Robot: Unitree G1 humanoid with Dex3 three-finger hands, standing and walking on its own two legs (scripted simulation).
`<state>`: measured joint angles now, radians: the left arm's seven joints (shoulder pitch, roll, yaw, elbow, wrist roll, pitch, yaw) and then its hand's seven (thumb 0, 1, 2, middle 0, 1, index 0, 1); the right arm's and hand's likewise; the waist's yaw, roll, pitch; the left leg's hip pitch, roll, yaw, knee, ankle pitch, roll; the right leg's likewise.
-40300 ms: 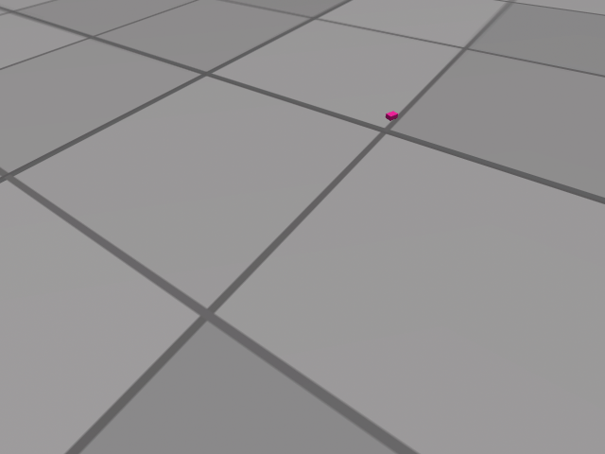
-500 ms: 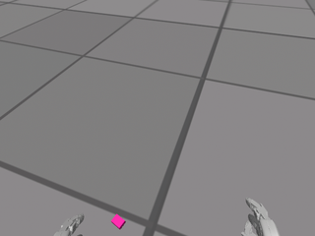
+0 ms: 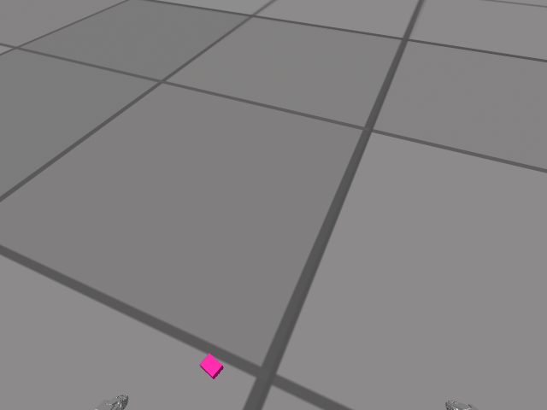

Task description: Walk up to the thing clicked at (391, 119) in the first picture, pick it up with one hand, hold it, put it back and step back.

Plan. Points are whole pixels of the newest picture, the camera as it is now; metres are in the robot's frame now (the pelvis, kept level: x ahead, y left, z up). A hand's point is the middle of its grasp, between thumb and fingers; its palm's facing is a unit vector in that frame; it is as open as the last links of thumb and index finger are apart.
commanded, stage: stand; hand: left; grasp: from above
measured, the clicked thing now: (211, 366) +0.43 +0.23 -0.72
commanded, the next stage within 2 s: none
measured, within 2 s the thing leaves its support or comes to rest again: neither
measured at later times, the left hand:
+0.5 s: hand out of the picture +0.05 +0.24 -0.12, palm faces +0.03 -0.94 -0.34, open 7.4 cm
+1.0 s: hand out of the picture +0.07 +0.23 -0.12, palm faces +0.01 -0.94 -0.34, open 7.4 cm
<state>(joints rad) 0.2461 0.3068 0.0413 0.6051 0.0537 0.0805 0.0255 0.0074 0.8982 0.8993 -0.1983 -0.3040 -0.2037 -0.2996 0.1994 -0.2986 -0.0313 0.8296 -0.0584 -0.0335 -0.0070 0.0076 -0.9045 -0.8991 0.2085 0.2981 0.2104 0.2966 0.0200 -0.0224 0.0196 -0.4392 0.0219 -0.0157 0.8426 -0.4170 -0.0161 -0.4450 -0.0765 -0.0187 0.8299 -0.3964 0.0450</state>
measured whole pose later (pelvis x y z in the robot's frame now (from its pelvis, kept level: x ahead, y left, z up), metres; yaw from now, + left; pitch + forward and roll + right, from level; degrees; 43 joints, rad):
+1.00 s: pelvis +0.01 -0.01 +0.04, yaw +0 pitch -4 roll +0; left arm 0.13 0.31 0.04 1.15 0.02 0.00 0.01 0.00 0.90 0.90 -0.20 -0.30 -0.20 -0.30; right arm 0.15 -0.33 -0.02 1.13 -0.02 0.01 -0.01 0.00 -0.91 -0.90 0.20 0.30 0.21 0.30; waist 0.00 0.02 0.07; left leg -0.11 0.04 -0.01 0.37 -0.20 -0.04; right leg -0.11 -0.05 -0.04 0.36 -0.18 0.03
